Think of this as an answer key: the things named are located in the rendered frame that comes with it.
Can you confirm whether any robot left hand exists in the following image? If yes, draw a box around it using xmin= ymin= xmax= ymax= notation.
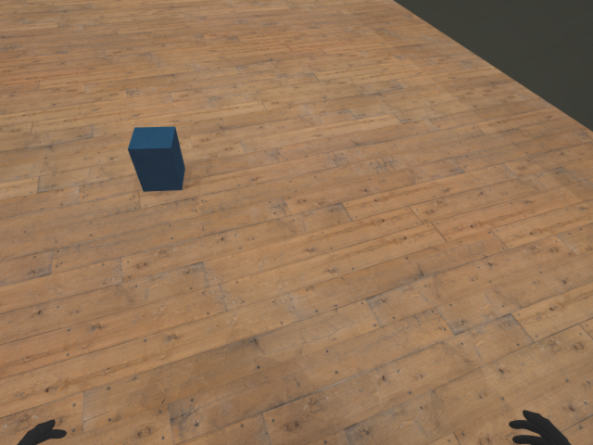
xmin=18 ymin=420 xmax=67 ymax=445

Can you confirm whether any robot right hand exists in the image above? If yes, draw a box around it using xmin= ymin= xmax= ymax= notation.
xmin=509 ymin=410 xmax=571 ymax=445

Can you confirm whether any carton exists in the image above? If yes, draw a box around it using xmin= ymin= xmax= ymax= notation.
xmin=128 ymin=127 xmax=185 ymax=192

